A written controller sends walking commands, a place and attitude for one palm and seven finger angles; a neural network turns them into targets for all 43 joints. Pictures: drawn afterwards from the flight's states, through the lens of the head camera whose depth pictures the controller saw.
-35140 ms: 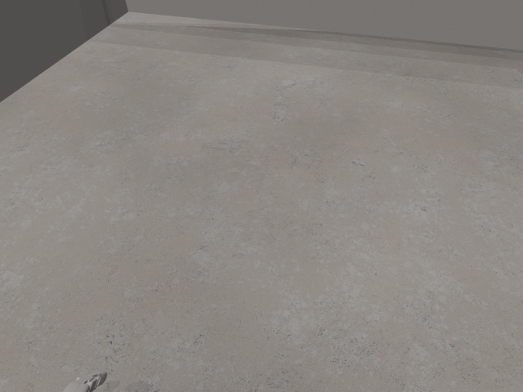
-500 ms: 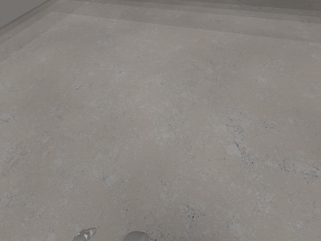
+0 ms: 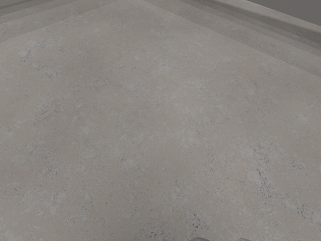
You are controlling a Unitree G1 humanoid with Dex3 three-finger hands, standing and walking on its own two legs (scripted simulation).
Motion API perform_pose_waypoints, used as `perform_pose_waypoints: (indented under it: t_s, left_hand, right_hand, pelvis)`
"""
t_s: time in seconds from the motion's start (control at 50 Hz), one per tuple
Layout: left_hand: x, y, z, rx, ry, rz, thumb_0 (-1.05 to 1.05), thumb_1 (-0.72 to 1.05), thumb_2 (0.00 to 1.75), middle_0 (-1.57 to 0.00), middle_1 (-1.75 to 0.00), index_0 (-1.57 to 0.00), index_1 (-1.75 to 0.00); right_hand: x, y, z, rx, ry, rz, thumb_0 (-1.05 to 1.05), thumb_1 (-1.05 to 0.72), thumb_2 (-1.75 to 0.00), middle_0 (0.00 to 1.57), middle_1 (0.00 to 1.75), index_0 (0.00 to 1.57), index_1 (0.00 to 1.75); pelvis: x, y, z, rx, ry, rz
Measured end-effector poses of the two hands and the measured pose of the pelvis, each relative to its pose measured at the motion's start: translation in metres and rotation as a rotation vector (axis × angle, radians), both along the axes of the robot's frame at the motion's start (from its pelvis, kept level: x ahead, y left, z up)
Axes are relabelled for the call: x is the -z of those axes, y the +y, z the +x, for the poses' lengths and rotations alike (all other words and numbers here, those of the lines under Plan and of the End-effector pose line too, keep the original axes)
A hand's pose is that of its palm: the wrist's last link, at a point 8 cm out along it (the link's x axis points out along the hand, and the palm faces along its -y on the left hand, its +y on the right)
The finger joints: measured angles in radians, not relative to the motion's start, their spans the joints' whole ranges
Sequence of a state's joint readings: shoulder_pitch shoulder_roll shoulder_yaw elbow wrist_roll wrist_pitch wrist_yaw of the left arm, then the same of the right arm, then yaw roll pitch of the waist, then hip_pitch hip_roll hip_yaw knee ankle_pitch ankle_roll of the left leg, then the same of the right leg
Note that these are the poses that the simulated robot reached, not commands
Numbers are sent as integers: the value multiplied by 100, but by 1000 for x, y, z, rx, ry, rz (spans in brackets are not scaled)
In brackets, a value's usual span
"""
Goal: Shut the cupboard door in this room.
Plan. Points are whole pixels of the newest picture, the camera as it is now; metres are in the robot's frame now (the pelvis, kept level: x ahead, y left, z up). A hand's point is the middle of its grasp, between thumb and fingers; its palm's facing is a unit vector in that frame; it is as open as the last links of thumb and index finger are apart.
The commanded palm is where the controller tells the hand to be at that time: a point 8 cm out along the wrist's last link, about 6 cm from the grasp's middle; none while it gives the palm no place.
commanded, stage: turn or walk to find it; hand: left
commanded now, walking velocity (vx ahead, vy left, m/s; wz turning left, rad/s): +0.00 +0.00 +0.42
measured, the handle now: out of the picture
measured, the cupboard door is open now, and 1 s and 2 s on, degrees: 92 92 92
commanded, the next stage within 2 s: none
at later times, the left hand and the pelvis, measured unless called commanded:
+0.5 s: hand out of the picture +0.04 +0.15 -0.14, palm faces +0.22 -0.93 -0.29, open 7.3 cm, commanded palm none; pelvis -0.01 -0.06 +0.00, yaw +12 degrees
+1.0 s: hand out of the picture -0.12 +0.19 -0.18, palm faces +0.48 -0.84 -0.23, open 7.4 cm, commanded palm none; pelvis -0.04 -0.01 +0.00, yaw +25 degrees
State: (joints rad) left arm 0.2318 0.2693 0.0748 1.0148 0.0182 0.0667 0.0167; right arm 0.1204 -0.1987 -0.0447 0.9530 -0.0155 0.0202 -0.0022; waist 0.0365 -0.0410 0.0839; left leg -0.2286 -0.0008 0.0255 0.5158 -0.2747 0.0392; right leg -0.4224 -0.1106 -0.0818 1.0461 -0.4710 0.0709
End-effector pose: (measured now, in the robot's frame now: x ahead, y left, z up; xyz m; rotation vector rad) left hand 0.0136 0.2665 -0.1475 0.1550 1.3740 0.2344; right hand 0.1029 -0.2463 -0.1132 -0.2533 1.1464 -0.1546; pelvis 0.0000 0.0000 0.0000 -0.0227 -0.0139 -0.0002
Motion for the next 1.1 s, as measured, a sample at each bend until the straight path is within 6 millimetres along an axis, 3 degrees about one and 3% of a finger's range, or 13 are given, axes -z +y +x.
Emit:
perform_pose_waypoints:
  t_s: [0.16,0.34,0.48,0.6,0.72,0.84,0.9,0.98,1.1]
  left_hand:
    - [-14,-4,22,-11,-101,11,1,91,89,-20,-30,-20,-30]
    - [-24,-43,46,-8,-207,55,1,91,89,-20,-30,-20,-30]
    - [-39,-72,16,-81,-198,74,1,91,89,-20,-30,-21,-30]
    - [-36,-83,-19,-169,-158,61,1,91,89,-20,-30,-21,-30]
    - [-25,-78,-70,-269,-96,41,0,91,89,-20,-30,-21,-30]
    - [2,-60,-132,-380,-17,5,1,91,89,-20,-30,-21,-30]
    - [11,-49,-154,-418,23,-7,1,91,89,-20,-30,-20,-30]
    - [4,-37,-159,-443,20,-16,1,91,89,-20,-30,-20,-30]
    - [-8,-23,-144,-453,-65,5,1,91,89,-20,-30,-20,-30]
  right_hand:
    - [6,9,-13,-22,47,40,0,-91,-90,21,30,20,30]
    - [41,-24,-45,-12,158,95,0,-91,-90,21,30,20,30]
    - [44,-49,-43,-59,217,101,1,-91,-90,20,30,20,30]
    - [38,-55,-28,-128,236,78,1,-91,-90,20,30,19,30]
    - [31,-33,8,-236,200,44,1,-91,-90,20,30,19,30]
    - [22,17,54,-365,66,12,1,-91,-90,20,30,19,30]
    - [11,41,65,-411,4,10,0,-91,-90,20,30,19,30]
    - [-2,61,65,-443,-21,3,0,-91,-90,20,30,20,30]
    - [-3,69,51,-465,19,12,0,-91,-90,21,30,20,30]
  pelvis:
    - [-5,-2,-3,-55,11,5]
    - [7,-36,-7,-127,27,44]
    - [-1,-54,-10,-206,10,65]
    - [-5,-59,-9,-270,15,72]
    - [-2,-51,-14,-328,17,61]
    - [10,-28,-27,-390,10,20]
    - [11,-19,-32,-399,-2,29]
    - [1,-10,-37,-430,-7,0]
    - [-6,-6,-42,-471,5,-8]
